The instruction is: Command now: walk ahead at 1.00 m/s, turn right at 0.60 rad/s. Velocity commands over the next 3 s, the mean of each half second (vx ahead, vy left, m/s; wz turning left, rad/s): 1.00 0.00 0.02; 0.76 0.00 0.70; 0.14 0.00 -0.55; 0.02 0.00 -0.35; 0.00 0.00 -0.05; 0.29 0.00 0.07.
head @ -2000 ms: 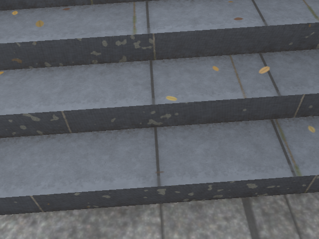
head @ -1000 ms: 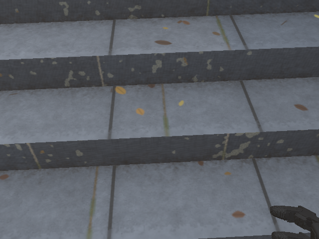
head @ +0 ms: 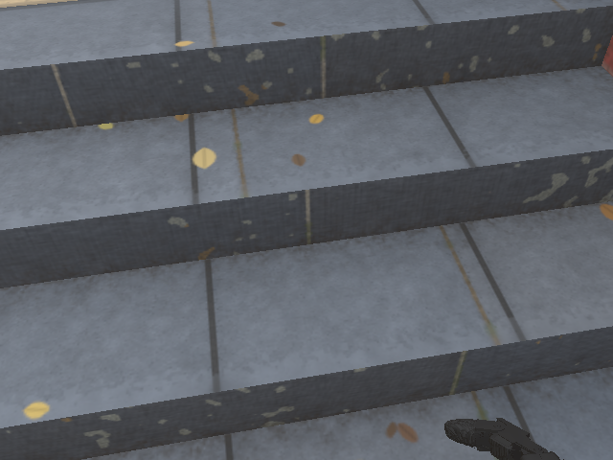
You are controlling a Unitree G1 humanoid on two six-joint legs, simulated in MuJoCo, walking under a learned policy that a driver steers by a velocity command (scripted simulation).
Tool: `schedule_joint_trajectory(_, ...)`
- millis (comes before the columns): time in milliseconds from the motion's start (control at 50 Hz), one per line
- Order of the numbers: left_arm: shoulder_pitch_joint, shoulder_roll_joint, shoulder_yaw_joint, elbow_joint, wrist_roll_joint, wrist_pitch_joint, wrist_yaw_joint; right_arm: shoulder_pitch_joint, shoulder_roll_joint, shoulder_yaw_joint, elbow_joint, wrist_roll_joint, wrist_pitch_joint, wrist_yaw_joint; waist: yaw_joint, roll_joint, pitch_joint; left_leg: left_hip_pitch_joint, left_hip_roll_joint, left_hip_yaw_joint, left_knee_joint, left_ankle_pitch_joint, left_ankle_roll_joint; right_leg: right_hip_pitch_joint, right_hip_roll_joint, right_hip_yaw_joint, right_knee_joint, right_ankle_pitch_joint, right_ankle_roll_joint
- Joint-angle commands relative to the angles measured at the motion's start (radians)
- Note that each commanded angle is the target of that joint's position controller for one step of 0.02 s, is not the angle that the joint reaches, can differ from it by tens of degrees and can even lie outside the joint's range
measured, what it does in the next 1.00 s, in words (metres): climbs, turning left: right foot 0.15 m higher, then left foot 0.15 m higher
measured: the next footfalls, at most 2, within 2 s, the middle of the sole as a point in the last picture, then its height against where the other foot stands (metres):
right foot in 0.30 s outside the picture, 0.15 m higher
left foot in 0.72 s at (292, 310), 0.15 m higher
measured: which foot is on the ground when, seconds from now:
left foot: down 0.00-0.32, up 0.34-0.70, down 0.72-1.00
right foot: up 0.00-0.28, down 0.30-0.72, up 0.74-1.00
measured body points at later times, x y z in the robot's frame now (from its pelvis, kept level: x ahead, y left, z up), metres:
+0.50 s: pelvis +0.40 -0.06 +0.21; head +0.37 -0.06 +0.65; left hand +0.38 +0.19 +0.06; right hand +0.57 -0.29 +0.11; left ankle +0.36 +0.08 -0.23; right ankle +0.37 -0.17 -0.51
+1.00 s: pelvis +0.75 +0.00 +0.39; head +0.76 +0.03 +0.84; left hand +0.98 +0.24 +0.42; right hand +0.79 -0.21 +0.25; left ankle +0.67 +0.02 -0.36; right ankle +0.93 -0.05 -0.06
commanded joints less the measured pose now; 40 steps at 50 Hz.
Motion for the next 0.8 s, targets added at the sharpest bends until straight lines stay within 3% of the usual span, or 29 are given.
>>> schedule_joint_trajectory(20,-0.376,-0.196,-0.067,-0.371,-0.009,-0.016,-0.054,0.297,0.044,-0.058,0.25,0.017,0.032,0.017,0.011,0.063,0.145,0.517,0.303,-0.737,-0.72,-0.13,0.231,-0.831,-0.093,-0.028,0.858,-0.153,-0.046)
schedule_joint_trajectory(40,-0.302,-0.221,-0.084,-0.367,-0.011,0.012,-0.055,0.269,0.114,-0.05,0.321,0.007,0.043,0.035,0.084,-0.008,0.19,0.372,0.237,-0.516,-0.663,-0.013,0.151,-0.817,-0.113,0.006,0.851,-0.116,-0.058)
schedule_joint_trajectory(80,-0.23,-0.213,-0.107,-0.361,-0.07,0.043,-0.057,0.178,0.099,-0.055,0.35,-0.012,0.059,0.057,0.17,0.006,0.235,0.214,0.206,-0.244,-0.74,0.148,0.091,-0.776,-0.163,0.018,0.692,-0.141,-0.027)
schedule_joint_trajectory(120,-0.37,-0.183,-0.125,-0.433,-0.057,0.06,-0.034,0.122,0.004,-0.06,0.364,-0.022,0.05,0.06,0.185,0.039,0.266,0.056,0.173,-0.088,-0.872,0.151,0.102,-0.723,-0.171,-0.079,0.575,-0.096,0.019)
schedule_joint_trajectory(180,-0.484,-0.152,-0.153,-0.494,-0.026,0.064,-0.003,0.267,-0.106,-0.067,0.401,0.012,0.039,0.02,0.143,0.003,0.243,0.249,0.159,-0.049,-0.949,0.176,0.126,-0.892,-0.223,-0.142,0.447,-0.094,0.068)
schedule_joint_trajectory(220,-0.644,-0.122,-0.187,-0.591,-0.027,0.033,-0.026,0.351,-0.195,-0.08,0.409,0.048,0.048,-0.009,0.12,-0.006,0.15,0.12,0.172,-0.004,-1.19,0.271,0.157,-0.405,-0.307,-0.315,-0.086,-0.104,0.076)
schedule_joint_trajectory(240,-0.737,-0.106,-0.179,-0.608,-0.024,0.012,-0.023,0.479,-0.227,-0.085,0.45,0.064,0.041,-0.01,0.067,-0.008,0.041,0.146,0.16,-0.032,-1.156,0.573,0.18,-0.104,-0.253,-0.415,-0.217,-0.13,0.079)
schedule_joint_trajectory(260,-0.689,-0.077,-0.142,-0.597,-0.036,-0.007,-0.012,0.523,-0.251,-0.08,0.473,0.044,0.01,0.008,0.102,0.101,-0.103,0.225,0.181,-0.026,-0.994,1.355,0.198,0.184,-0.14,-0.478,-0.187,-0.244,0.079)
schedule_joint_trajectory(280,-0.458,0.02,-0.09,-0.548,-0.034,-0.001,-0.003,0.48,-0.369,-0.104,0.459,0.017,0.003,0.021,0.231,0.275,-0.22,0.452,0.219,-0.062,-0.801,1.851,0.185,0.283,-0.099,-0.397,-0.283,-0.293,0.06)
schedule_joint_trajectory(300,-0.27,0.145,-0.031,-0.492,-0.013,0.015,0.011,0.38,-0.461,-0.14,0.43,0.005,0.01,0.016,0.341,0.36,-0.258,0.601,0.218,-0.111,-0.56,1.923,0.144,0.285,-0.121,-0.236,-0.498,-0.343,0.037)
schedule_joint_trajectory(320,-0.019,0.286,0.025,-0.384,0.023,0.026,0.016,0.29,-0.421,-0.151,0.352,0.001,0.005,0.001,0.391,0.174,-0.32,0.408,0.173,-0.218,-0.222,1.592,0.124,0.516,-0.267,0.13,-0.662,-0.189,0.005)
schedule_joint_trajectory(340,0.125,0.355,0.058,-0.257,0.016,0.036,0.033,0.348,-0.167,-0.114,0.298,-0.001,-0.03,0.027,0.277,-0.401,-0.482,0.0,-0.078,-0.307,0.261,0.447,0.108,0.821,-0.517,0.695,-1.119,-0.369,-0.061)
schedule_joint_trajectory(360,0.095,0.257,0.029,-0.238,0.015,0.028,0.039,0.353,-0.153,-0.138,0.328,0.035,-0.052,0.063,0.251,-0.217,-0.435,-0.164,-0.11,-0.465,0.759,0.389,0.101,0.72,-0.598,0.891,-1.243,-0.523,-0.06)
schedule_joint_trajectory(380,0.016,0.173,0.009,-0.181,-0.021,0.024,0.023,0.154,-0.089,-0.138,0.234,0.069,-0.04,0.074,0.222,-0.112,-0.182,-0.344,-0.081,-0.366,0.968,0.356,0.11,0.544,-0.589,0.706,-1.22,-0.612,-0.052)
schedule_joint_trajectory(400,-0.009,0.037,-0.019,-0.097,-0.02,0.015,0.0,0.017,-0.013,-0.105,0.147,0.065,-0.025,0.075,0.174,-0.058,-0.014,-0.433,-0.041,-0.317,1.039,0.378,0.155,0.371,-0.54,0.45,-1.143,-0.438,-0.004)
schedule_joint_trajectory(440,-0.094,-0.168,-0.053,0.003,0.03,0.011,-0.028,0.051,0.072,-0.062,0.102,0.067,0.018,0.099,0.03,0.005,0.095,-0.455,-0.005,-0.319,1.087,0.441,0.222,0.188,-0.436,0.01,-1.041,-0.098,0.11)
schedule_joint_trajectory(500,-0.211,-0.185,-0.057,0.032,0.045,0.028,-0.009,0.099,0.098,-0.028,0.059,0.1,0.086,0.098,-0.083,-0.016,0.189,-0.541,0.0,-0.277,1.039,0.306,0.218,0.061,-0.429,-0.273,-1.164,0.026,0.153)
schedule_joint_trajectory(520,-0.212,-0.138,-0.055,0.044,0.059,0.032,0.001,0.084,0.092,-0.025,0.041,0.092,0.104,0.081,-0.094,-0.026,0.204,-0.543,-0.035,-0.217,1.107,0.303,0.205,0.021,-0.428,-0.334,-1.214,0.067,0.139)
schedule_joint_trajectory(580,-0.205,-0.037,-0.063,0.051,0.043,0.039,0.03,0.001,0.016,-0.017,-0.056,0.055,0.131,0.066,-0.132,-0.012,0.231,-0.6,-0.012,-0.147,0.92,0.351,0.182,0.008,-0.382,-0.472,-1.317,0.049,0.155)
schedule_joint_trajectory(600,-0.158,0.044,-0.048,0.048,0.035,0.036,0.056,-0.093,-0.029,-0.017,-0.091,0.05,0.135,0.062,-0.093,-0.007,0.227,-0.52,-0.005,-0.048,0.773,0.315,0.153,-0.022,-0.389,-0.503,-1.432,0.087,0.114)
schedule_joint_trajectory(620,-0.197,0.059,-0.06,0.053,0.024,0.027,0.082,-0.132,-0.049,-0.014,-0.126,0.045,0.129,0.066,-0.14,0.012,0.175,-0.177,-0.021,0.034,0.518,0.373,0.154,-0.175,-0.302,-0.62,-1.45,0.408,0.14)
schedule_joint_trajectory(660,-0.083,0.312,-0.012,0.018,-0.003,-0.016,0.11,0.039,-0.191,-0.086,-0.083,0.033,0.11,0.085,-0.217,-0.121,-0.168,0.384,-0.156,0.169,0.461,0.277,0.127,0.019,-0.366,-0.545,-1.239,1.522,0.045)
schedule_joint_trajectory(680,-0.159,0.42,0.03,-0.021,-0.006,0.005,0.111,0.216,-0.27,-0.135,-0.029,0.019,0.111,0.075,-0.293,-0.166,-0.254,0.439,-0.174,0.144,0.377,0.087,0.129,0.229,-0.415,-0.502,-1.058,1.783,0.026)
schedule_joint_trajectory(700,-0.243,0.435,0.05,-0.069,-0.01,0.035,0.104,0.337,-0.331,-0.162,0.025,0.012,0.121,0.071,-0.303,-0.16,-0.262,0.465,-0.178,0.076,0.168,-0.064,0.166,0.358,-0.454,-0.453,-0.816,1.775,-0.001)
schedule_joint_trajectory(720,-0.293,0.381,0.058,-0.112,-0.041,0.045,0.104,0.405,-0.359,-0.19,0.061,0.029,0.132,0.084,-0.299,-0.093,-0.156,0.51,-0.16,-0.105,-0.287,-0.035,0.241,0.332,-0.393,-0.406,-0.473,1.333,0.027)
schedule_joint_trajectory(740,-0.344,0.132,0.0,-0.193,0.017,0.003,0.081,0.313,-0.406,-0.198,0.099,0.025,0.132,0.09,-0.13,0.42,0.075,0.525,-0.087,-0.485,-0.475,0.497,0.328,-0.097,-0.1,-0.322,0.055,0.016,0.075)
schedule_joint_trajectory(760,-0.243,0.029,-0.018,-0.31,0.042,-0.061,0.033,0.211,-0.259,-0.126,0.065,-0.022,0.124,0.075,0.054,0.507,-0.079,0.58,0.021,-1.069,-0.764,0.261,0.384,-0.342,-0.006,-0.031,0.465,-0.086,0.086)
schedule_joint_trajectory(780,-0.305,0.002,-0.023,-0.369,0.022,-0.096,0.003,0.293,-0.153,-0.1,0.096,-0.028,0.109,0.071,0.032,0.354,-0.033,0.562,0.072,-1.181,-0.838,0.063,0.344,-0.49,-0.012,-0.005,0.712,-0.096,0.062)
schedule_joint_trajectory(800,-0.395,-0.044,-0.042,-0.426,0.028,-0.105,-0.013,0.382,-0.129,-0.106,0.163,0.011,0.097,0.07,0.04,0.169,0.136,0.521,0.051,-1.091,-0.799,0.177,0.293,-0.681,-0.023,-0.031,0.794,-0.159,0.05)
